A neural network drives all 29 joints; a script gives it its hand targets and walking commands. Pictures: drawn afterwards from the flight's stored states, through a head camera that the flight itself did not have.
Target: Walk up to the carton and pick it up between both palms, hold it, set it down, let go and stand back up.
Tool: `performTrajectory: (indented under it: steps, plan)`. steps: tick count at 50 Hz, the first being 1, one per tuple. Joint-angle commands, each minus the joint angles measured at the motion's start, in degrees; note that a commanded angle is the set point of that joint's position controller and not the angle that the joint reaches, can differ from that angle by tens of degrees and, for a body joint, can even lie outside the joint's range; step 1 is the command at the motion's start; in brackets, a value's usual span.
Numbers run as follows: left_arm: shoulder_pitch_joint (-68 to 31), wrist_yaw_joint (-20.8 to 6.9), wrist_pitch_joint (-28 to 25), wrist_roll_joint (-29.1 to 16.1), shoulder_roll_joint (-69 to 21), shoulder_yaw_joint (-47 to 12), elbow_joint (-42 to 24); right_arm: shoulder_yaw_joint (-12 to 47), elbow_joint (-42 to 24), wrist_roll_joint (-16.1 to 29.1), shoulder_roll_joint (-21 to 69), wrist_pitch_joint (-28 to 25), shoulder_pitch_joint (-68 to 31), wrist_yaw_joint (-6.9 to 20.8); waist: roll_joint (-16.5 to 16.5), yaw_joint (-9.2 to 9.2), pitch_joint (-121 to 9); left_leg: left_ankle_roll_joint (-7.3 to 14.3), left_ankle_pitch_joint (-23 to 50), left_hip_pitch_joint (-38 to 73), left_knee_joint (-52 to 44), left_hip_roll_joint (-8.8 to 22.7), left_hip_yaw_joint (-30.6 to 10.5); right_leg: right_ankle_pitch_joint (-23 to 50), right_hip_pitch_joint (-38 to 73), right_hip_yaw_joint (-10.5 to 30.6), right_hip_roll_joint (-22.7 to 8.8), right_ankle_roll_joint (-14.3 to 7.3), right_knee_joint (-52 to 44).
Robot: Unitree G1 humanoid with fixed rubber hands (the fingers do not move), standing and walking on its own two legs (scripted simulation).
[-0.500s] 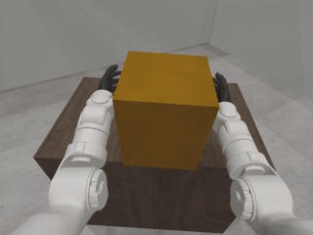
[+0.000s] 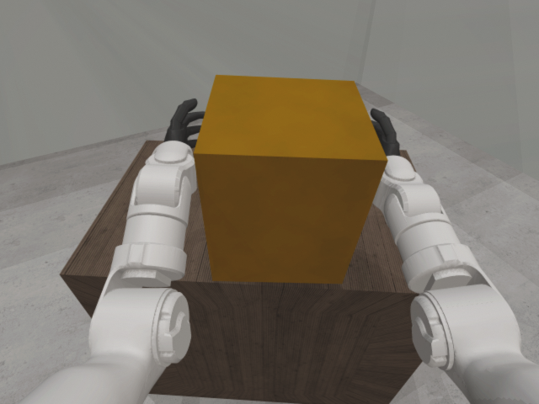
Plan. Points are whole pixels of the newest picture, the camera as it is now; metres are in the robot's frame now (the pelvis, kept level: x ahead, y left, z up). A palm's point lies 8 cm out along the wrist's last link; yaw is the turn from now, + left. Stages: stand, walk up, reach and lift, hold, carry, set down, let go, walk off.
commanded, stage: reach and lift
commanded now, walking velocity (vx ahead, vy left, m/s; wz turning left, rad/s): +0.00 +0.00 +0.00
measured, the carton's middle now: (281, 183) +0.41 -0.02 +0.16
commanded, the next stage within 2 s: hold in 1.08 s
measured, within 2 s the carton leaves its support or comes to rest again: neither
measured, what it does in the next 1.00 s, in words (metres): stands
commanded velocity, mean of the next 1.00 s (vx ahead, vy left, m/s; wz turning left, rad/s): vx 0.00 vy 0.00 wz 0.00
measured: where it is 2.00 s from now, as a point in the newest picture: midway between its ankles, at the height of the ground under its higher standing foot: outside the picture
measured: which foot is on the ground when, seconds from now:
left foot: down 0.00-1.00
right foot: down 0.00-1.00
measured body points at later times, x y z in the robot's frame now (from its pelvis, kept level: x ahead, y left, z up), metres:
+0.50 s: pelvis +0.00 +0.00 +0.00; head -0.05 +0.01 +0.45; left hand +0.41 +0.14 +0.23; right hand +0.41 -0.17 +0.23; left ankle +0.01 +0.09 -0.74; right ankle +0.07 -0.10 -0.74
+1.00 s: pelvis +0.00 +0.00 +0.00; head -0.05 +0.01 +0.45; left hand +0.41 +0.14 +0.25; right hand +0.41 -0.16 +0.25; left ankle +0.01 +0.09 -0.74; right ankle +0.07 -0.10 -0.74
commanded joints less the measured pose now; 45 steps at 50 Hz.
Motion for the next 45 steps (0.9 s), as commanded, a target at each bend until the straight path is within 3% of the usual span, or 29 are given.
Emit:
performTrajectory:
  steps: [1, 5, 19, 34, 45]
  plan:
    - [-42.5, -5.2, -2.5, -6.1, -40.3, -17.9, -14.3, 19.3, -28.1, 9.4, 42.6, -0.9, -60.2, 10.0, 1.0, 5.08, -33.7, -1.4, 14.1, 8.6, -6.2, -0.5, -6.1, 9.2, 25.2, 2.8, 2.9, 1.7, -2.8]
    - [-44.6, -5.2, -1.5, -6.9, -39.9, -17.9, -14.6, 18.7, -29.6, 10.3, 43.4, 0.4, -63.1, 9.8, 0.4, 4.96, -33.7, -1.0, 11.9, 7.2, -6.7, -0.7, -6.0, 7.5, 24.8, 3.0, 2.8, 1.7, -3.0]
    - [-52.1, -5.0, -0.6, -7.5, -37.0, -15.9, -14.2, 13.7, -19.7, 9.3, 43.7, 3.8, -62.4, 10.9, 1.6, 3.64, -30.5, -1.0, 3.3, 2.5, -9.4, 0.0, -6.3, -0.3, 22.6, 3.0, 2.3, 1.6, -3.2]
    - [-49.3, -5.0, 2.0, -10.0, -37.4, -20.6, -19.8, 18.7, -29.7, 14.3, 43.4, 5.9, -62.5, 8.9, 2.5, 2.97, -37.5, -2.9, 17.6, 8.7, -5.4, -0.5, -6.6, 12.4, 25.6, 2.6, 3.3, 2.0, -2.4]
    - [-50.9, -6.5, 4.2, -9.5, -36.0, -19.1, -19.5, 16.6, -28.2, 14.7, 42.0, 9.0, -62.6, 8.1, 3.1, 1.95, -32.7, -2.9, 12.8, 6.4, -6.9, -0.3, -6.6, 8.7, 25.3, 3.0, 2.9, 1.8, -3.0]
